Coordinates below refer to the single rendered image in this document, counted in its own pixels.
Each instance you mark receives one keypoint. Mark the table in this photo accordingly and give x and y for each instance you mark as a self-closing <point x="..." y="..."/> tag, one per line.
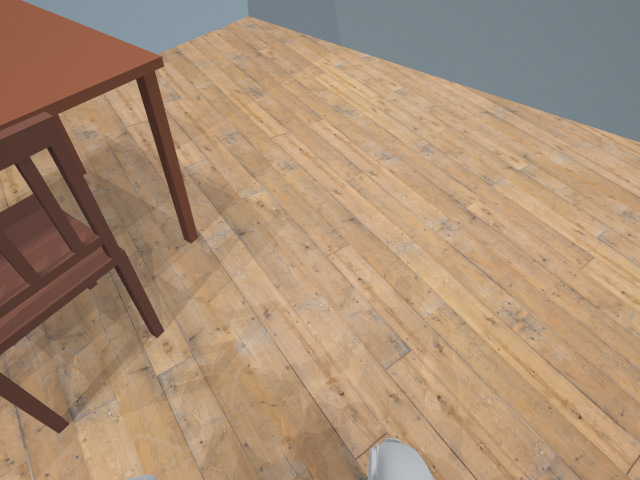
<point x="49" y="63"/>

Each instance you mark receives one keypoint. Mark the robot right thigh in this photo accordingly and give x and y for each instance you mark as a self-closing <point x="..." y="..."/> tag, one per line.
<point x="396" y="461"/>

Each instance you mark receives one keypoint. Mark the chair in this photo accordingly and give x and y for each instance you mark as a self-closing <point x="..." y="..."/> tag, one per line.
<point x="48" y="257"/>

